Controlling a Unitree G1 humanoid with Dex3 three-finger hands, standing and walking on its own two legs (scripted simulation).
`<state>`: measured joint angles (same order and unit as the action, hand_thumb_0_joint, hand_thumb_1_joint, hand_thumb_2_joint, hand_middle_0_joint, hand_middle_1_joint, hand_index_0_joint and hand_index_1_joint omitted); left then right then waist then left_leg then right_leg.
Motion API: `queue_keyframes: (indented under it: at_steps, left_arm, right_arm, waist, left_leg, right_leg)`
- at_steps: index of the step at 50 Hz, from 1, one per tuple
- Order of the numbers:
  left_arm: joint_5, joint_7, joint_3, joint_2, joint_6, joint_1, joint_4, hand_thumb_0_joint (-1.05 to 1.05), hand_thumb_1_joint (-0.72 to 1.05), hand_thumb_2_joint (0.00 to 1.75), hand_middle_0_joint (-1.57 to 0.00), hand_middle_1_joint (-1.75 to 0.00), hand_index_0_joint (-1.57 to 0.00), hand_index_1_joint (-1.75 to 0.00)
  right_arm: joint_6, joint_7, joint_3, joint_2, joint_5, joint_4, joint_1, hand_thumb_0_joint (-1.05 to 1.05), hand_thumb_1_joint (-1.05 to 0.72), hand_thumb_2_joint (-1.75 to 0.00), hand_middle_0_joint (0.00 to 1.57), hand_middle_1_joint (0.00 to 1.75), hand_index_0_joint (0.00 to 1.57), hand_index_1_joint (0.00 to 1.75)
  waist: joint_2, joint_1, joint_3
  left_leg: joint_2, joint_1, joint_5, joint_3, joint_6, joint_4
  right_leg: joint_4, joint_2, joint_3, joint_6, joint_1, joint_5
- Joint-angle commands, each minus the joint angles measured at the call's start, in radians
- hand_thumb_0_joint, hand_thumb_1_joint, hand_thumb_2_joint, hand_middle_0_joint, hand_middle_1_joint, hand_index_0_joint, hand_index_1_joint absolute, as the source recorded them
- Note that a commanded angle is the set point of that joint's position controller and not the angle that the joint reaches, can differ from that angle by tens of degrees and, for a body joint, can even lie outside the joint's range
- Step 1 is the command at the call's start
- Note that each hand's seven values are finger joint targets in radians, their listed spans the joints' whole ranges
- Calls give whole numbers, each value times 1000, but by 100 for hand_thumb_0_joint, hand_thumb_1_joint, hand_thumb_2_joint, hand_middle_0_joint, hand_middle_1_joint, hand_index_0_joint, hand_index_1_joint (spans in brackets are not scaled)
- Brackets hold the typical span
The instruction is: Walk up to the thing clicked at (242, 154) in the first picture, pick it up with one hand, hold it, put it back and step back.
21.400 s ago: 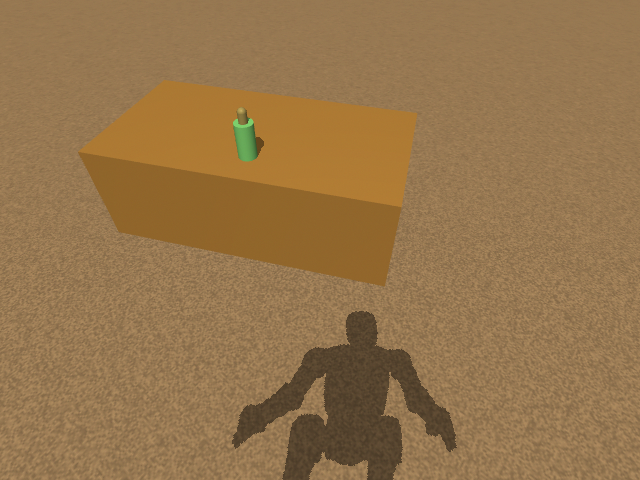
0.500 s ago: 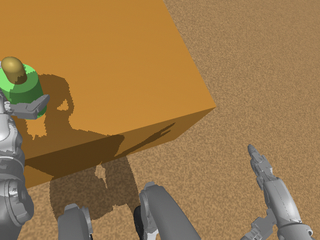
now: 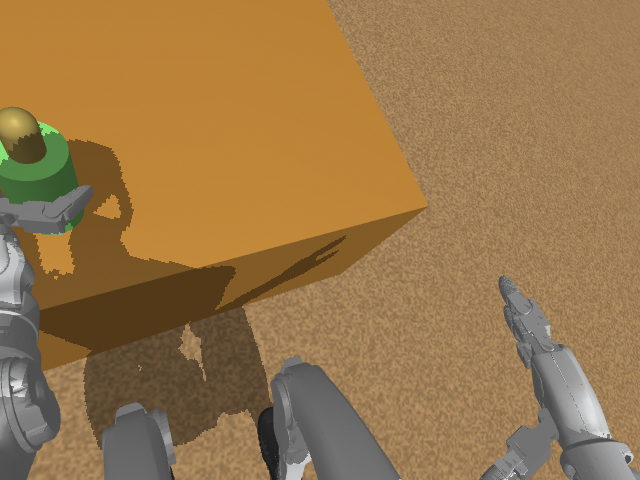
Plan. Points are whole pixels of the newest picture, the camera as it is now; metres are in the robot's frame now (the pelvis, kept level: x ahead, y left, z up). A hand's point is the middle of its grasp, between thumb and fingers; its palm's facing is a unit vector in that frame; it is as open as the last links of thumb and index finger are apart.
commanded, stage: open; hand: left
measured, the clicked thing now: (35, 171) +0.53 +0.19 -0.05
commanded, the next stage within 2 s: withdraw in 0.42 s
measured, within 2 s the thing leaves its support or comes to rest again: neither
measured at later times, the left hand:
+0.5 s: hand (31, 167) +0.53 +0.19 -0.05, palm faces +0.19 -0.98 +0.00, open 14.9 cm
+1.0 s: hand out of the picture +0.54 +0.26 +0.08, palm faces +0.24 -0.97 -0.04, open 17.5 cm
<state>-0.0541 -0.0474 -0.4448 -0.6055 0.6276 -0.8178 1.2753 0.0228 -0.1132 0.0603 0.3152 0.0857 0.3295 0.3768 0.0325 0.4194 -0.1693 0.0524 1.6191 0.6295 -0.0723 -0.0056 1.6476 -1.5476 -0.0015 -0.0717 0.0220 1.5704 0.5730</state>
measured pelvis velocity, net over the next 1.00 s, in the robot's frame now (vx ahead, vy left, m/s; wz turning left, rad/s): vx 0.00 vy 0.00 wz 0.00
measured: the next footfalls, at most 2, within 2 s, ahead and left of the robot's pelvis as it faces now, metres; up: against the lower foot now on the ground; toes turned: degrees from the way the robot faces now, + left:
none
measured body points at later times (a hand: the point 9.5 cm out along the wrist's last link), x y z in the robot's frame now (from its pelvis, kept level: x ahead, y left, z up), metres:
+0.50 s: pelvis -0.01 +0.00 +0.00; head +0.20 +0.09 +0.39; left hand +0.52 +0.24 -0.05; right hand +0.18 -0.26 +0.09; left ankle +0.04 +0.11 -0.53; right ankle +0.07 -0.14 -0.53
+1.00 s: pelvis +0.00 +0.00 +0.05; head +0.17 +0.08 +0.46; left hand +0.52 +0.32 +0.08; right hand +0.17 -0.25 +0.12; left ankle +0.04 +0.11 -0.53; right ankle +0.07 -0.14 -0.53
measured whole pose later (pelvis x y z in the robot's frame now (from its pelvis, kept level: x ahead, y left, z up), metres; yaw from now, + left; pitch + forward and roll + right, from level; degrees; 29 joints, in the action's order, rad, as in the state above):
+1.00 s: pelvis +0.00 +0.00 +0.05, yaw +0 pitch +29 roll -6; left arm -0.01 0.10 -0.53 -0.74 0.47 -0.87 1.21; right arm -0.04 -0.07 0.03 0.31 0.05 0.31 0.43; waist 0.02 0.36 -0.16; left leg 0.06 1.40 0.58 -0.06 -0.01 1.48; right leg -1.36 0.01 -0.06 0.03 1.35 0.51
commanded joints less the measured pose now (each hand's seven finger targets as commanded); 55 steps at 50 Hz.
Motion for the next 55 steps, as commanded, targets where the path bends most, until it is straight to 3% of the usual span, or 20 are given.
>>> queue_keyframes:
  at_steps: [1,5,6,8,10,16,23,27,31,35,38,40,42,43,46,48,51,52,53,55]
  left_arm:
    - [37,8,-25,-186,114,-461,-253,0,-28,61,-99,-92,-101,-90]
    - [26,4,-17,-187,119,-446,-241,0,-50,46,-77,-71,-78,-71]
    - [18,1,-30,-216,122,-459,-268,0,-50,43,-73,-67,-75,-66]
    - [11,5,-9,-172,109,-419,-182,0,-57,36,-68,-61,-70,-60]
    - [3,3,-12,-174,102,-418,-161,0,-59,34,-64,-57,-66,-57]
    - [6,5,-26,-171,89,-397,-131,0,-61,25,-51,-44,-52,-43]
    - [1,7,-15,-179,97,-448,-180,0,-61,17,-41,-33,-42,-33]
    - [2,7,-7,-159,93,-438,-155,0,-61,15,-27,-25,-29,-25]
    - [-14,-6,-54,-276,91,-461,-238,0,-61,7,-15,-13,-16,-12]
    - [4,4,-96,-338,63,-465,-288,0,-61,5,-12,-9,-12,-10]
    - [-5,31,-102,-405,41,-504,-387,0,-61,4,-11,-8,-11,-8]
    - [2,63,-72,-357,9,-467,-342,0,-61,3,-10,-6,-10,-7]
    - [16,92,-89,-383,-24,-441,-312,0,-61,0,-9,-4,-9,-4]
    - [27,104,-86,-365,-39,-433,-314,0,-61,0,-9,-4,-9,-4]
    - [41,141,-89,-378,-89,-399,-267,0,-61,0,-8,-4,-9,-3]
    - [64,160,-109,-364,-115,-350,-221,0,-61,0,-7,-3,-9,-2]
    - [94,196,-89,-286,-141,-297,-170,0,-61,0,-5,-3,-8,-1]
    - [98,211,-63,-251,-143,-295,-175,0,-57,6,-5,-5,-5,-5]
    - [-16,152,-71,-353,-240,-158,-29,0,-61,4,-7,-4,-7,-4]
    - [13,115,-31,-320,-292,-345,-246,0,-61,7,-7,-7,-6,-8]
  right_arm:
    - [49,28,170,195,-10,152,68,0,51,-5,5,5,5,5]
    - [56,29,161,188,-11,155,48,0,51,-5,5,5,5,5]
    - [57,31,171,192,-12,162,49,0,51,-5,5,5,5,5]
    - [53,32,163,190,-11,169,51,0,51,-5,5,5,5,5]
    - [51,33,160,189,-13,186,46,0,51,-5,5,5,5,5]
    - [43,27,164,195,-17,179,86,0,52,-5,5,5,5,5]
    - [49,34,171,195,-17,179,70,0,51,-5,5,5,5,5]
    - [48,33,162,194,-15,190,78,0,51,-5,5,5,5,5]
    - [39,37,195,232,-10,280,74,0,52,-5,5,5,5,5]
    - [18,43,222,237,-19,222,101,0,51,-6,5,5,5,5]
    - [9,46,187,208,-20,223,99,0,50,-6,5,5,5,5]
    - [5,49,167,187,-24,189,99,0,50,-6,5,5,5,5]
    - [2,59,156,186,-29,148,94,0,50,-6,5,5,5,5]
    - [0,61,144,187,-31,165,73,0,50,-6,5,5,5,5]
    - [-10,67,91,164,-42,149,77,0,52,-5,5,5,5,5]
    - [-8,75,101,175,-49,173,65,0,53,-5,5,5,5,5]
    - [-5,80,101,176,-50,133,84,0,55,-5,5,5,5,5]
    - [1,82,84,157,-51,130,88,0,58,-4,5,5,5,5]
    - [-17,81,99,178,-60,166,153,0,51,-5,6,5,5,5]
    - [-41,77,63,146,-73,126,174,0,52,-6,5,5,5,5]
  waist:
    - [-468,-1,-628]
    - [-438,-6,-618]
    - [-434,-11,-626]
    - [-400,1,-583]
    - [-373,0,-565]
    - [-367,3,-547]
    - [-393,2,-556]
    - [-392,15,-557]
    - [-425,-5,-681]
    - [-464,-33,-689]
    - [-520,-57,-699]
    - [-500,-57,-625]
    - [-472,-75,-554]
    - [-457,-82,-545]
    - [-415,-104,-497]
    - [-350,-110,-484]
    - [-287,-114,-416]
    - [-269,-113,-415]
    - [-288,-160,-443]
    - [-307,-163,-470]
  left_leg:
    - [-24,-625,-401,-31,13,-200]
    - [-30,-564,-371,-24,5,-193]
    - [-30,-556,-348,-20,4,-193]
    - [-30,-523,-331,-19,0,-196]
    - [-30,-497,-293,-17,0,-208]
    - [-29,-513,-321,-25,2,-216]
    - [-27,-524,-266,-24,8,-225]
    - [-24,-547,-301,-30,10,-221]
    - [-27,-604,-382,-20,10,-204]
    - [-30,-627,-370,-6,11,-224]
    - [-26,-690,-377,-1,18,-260]
    - [-26,-662,-360,7,16,-280]
    - [-25,-651,-332,10,12,-308]
    - [-23,-666,-340,5,15,-333]
    - [-17,-692,-358,-2,19,-387]
    - [-15,-688,-355,1,14,-406]
    - [-4,-712,-336,-12,16,-455]
    - [-5,-715,-347,-6,11,-459]
    - [-11,-823,-373,0,19,-520]
    - [-8,-871,-380,6,27,-551]
  right_leg:
    - [126,43,-1,-59,-252,-298]
    - [127,40,10,-55,-278,-297]
    - [130,37,20,-54,-286,-283]
    - [145,38,21,-52,-288,-278]
    - [154,37,21,-52,-290,-257]
    - [144,43,-5,-57,-255,-262]
    - [145,41,2,-58,-240,-223]
    - [143,42,-7,-60,-217,-239]
    - [142,40,9,-55,-311,-309]
    - [169,35,33,-51,-357,-297]
    - [200,34,40,-52,-389,-288]
    - [232,32,51,-50,-419,-288]
    - [270,34,55,-47,-425,-272]
    - [280,38,38,-50,-424,-274]
    - [314,41,22,-52,-453,-279]
    - [342,43,21,-48,-504,-289]
    - [371,49,7,-53,-485,-267]
    - [385,51,8,-52,-503,-284]
    - [426,51,-4,-54,-565,-288]
    - [453,55,5,-56,-588,-292]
